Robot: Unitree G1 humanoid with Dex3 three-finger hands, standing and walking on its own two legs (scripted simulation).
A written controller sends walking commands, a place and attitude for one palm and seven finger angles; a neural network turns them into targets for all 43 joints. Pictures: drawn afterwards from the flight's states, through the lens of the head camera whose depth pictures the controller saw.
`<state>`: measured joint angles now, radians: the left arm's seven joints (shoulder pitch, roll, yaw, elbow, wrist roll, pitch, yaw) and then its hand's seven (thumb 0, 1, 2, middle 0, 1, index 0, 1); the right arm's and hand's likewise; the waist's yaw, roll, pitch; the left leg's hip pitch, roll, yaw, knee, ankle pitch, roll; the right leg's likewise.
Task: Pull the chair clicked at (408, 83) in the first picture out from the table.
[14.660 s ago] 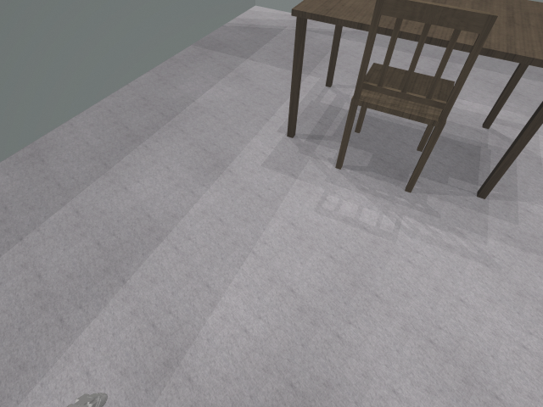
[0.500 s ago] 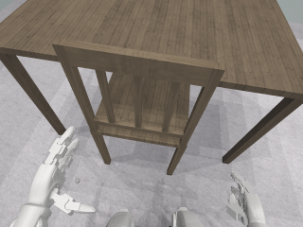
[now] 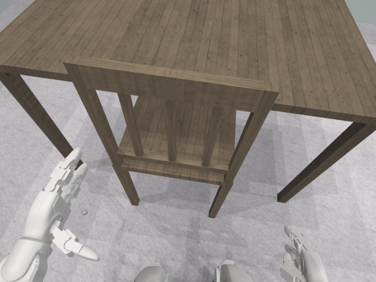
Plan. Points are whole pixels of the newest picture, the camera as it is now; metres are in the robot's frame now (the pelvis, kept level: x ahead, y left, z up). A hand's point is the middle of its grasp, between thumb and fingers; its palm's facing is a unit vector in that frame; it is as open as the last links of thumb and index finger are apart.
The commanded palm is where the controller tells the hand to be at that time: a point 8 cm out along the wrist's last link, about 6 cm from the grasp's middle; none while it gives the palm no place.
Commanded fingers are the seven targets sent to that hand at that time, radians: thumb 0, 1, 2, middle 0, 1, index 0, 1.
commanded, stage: raise the hand toward the chair's back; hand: left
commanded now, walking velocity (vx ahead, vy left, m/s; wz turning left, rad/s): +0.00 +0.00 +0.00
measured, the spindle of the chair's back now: (171, 133) +0.48 +0.06 -0.03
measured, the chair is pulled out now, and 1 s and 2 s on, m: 0.00 0.00 0.00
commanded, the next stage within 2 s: aim the fingers beside a spindle in 0.36 s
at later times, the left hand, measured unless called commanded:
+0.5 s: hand (87, 216) +0.24 +0.20 +0.03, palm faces -0.10 -0.99 -0.06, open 16.9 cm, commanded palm +0.22 +0.25 +0.04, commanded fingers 0.00 -0.50 0.30 -0.06 -0.08 -0.06 -0.08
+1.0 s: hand (118, 204) +0.27 +0.15 +0.01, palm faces -0.14 -0.99 -0.03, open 16.9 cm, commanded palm +0.26 +0.21 +0.02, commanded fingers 0.00 -0.50 0.30 -0.06 -0.08 -0.06 -0.08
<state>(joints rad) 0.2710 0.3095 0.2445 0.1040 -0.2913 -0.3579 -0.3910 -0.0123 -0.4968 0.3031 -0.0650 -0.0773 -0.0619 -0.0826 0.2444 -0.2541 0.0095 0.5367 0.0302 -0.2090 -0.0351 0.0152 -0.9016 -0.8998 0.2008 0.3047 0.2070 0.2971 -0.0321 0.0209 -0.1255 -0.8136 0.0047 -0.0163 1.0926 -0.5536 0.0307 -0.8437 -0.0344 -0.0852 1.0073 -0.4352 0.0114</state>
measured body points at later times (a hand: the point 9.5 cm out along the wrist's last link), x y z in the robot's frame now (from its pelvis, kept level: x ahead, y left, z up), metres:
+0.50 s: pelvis +0.00 -0.01 +0.00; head +0.07 +0.01 +0.44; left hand +0.24 +0.25 +0.04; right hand +0.17 -0.24 -0.07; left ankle -0.01 +0.09 -0.67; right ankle +0.03 -0.13 -0.67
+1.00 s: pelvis -0.01 -0.01 -0.01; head +0.08 +0.00 +0.43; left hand +0.27 +0.21 +0.02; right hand +0.16 -0.25 -0.10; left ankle -0.01 +0.09 -0.67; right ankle +0.03 -0.13 -0.67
